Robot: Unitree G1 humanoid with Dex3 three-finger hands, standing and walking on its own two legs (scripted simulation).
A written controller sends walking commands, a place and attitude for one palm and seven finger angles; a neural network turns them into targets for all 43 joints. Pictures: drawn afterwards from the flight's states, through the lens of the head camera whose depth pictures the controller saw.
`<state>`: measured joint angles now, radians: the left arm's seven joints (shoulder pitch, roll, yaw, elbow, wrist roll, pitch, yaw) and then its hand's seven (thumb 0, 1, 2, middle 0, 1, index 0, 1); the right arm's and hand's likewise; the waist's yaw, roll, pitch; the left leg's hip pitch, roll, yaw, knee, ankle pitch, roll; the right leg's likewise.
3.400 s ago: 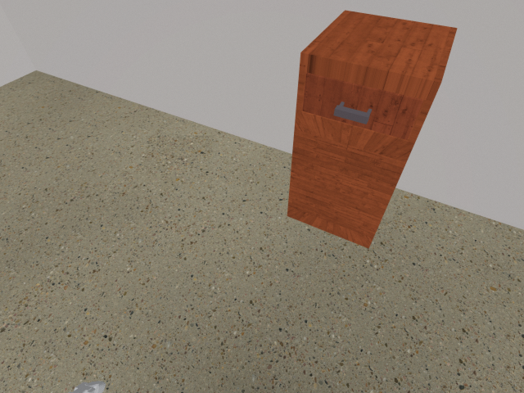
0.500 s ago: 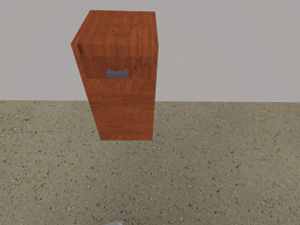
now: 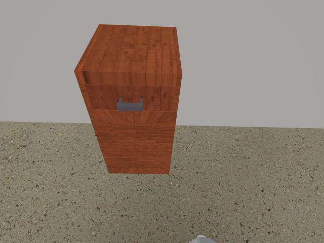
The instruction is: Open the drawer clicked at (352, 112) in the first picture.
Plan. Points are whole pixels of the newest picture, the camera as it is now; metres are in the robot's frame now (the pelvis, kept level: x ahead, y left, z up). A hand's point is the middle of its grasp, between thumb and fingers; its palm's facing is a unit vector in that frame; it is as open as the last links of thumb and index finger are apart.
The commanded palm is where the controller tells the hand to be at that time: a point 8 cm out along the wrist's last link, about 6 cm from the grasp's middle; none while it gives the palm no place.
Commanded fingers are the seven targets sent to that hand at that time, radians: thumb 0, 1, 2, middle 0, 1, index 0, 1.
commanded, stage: take the last steps up to it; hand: left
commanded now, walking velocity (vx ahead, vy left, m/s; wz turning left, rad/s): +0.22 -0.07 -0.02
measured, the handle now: (130, 103) +0.66 +0.16 -0.09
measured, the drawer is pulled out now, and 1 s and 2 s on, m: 0.00 0.00 0.00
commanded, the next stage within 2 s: come to a stop and stand still in 0.14 s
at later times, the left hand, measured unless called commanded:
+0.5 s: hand (124, 237) +0.18 +0.12 -0.18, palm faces +0.10 -0.97 -0.21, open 7.2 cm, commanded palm none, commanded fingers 0.00 0.90 0.90 -0.20 -0.30 -0.20 -0.30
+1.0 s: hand out of the picture +0.17 +0.10 -0.17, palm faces +0.03 -0.96 -0.27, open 7.3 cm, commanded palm none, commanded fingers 0.00 0.90 0.90 -0.20 -0.30 -0.20 -0.30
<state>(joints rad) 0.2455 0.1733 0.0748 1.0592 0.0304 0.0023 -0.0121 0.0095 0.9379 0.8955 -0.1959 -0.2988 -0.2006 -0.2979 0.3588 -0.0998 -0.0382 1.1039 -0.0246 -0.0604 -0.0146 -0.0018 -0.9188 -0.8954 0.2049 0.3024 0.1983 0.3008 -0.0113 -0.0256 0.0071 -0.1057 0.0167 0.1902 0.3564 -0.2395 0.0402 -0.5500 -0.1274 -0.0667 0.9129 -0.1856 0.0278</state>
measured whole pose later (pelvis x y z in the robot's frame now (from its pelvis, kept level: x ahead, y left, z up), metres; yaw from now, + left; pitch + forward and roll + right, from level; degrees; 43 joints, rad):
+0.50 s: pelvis +0.15 -0.06 -0.01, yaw +1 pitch -1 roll -1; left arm 0.22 0.14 0.05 1.06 0.02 0.00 0.04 0.00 0.93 0.89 -0.20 -0.30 -0.21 -0.30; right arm 0.17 -0.18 -0.05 1.03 -0.01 0.03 -0.02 0.00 -0.92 -0.90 0.20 0.30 0.19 0.30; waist 0.02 0.02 0.07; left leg -0.40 0.05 0.08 0.72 -0.35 -0.03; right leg -0.23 -0.02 -0.18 0.52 -0.28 -0.05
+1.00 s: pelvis +0.13 -0.09 -0.01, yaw +0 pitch -1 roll +1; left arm 0.25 0.16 0.03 1.04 0.02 0.02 0.03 0.00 0.91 0.90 -0.20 -0.30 -0.20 -0.30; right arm 0.19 -0.19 -0.05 1.03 -0.01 0.04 -0.01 -0.01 -0.93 -0.90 0.21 0.30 0.20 0.30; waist -0.01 0.04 0.02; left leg -0.33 0.05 0.08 0.51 -0.24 -0.01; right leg -0.18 -0.02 -0.04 0.54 -0.35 -0.03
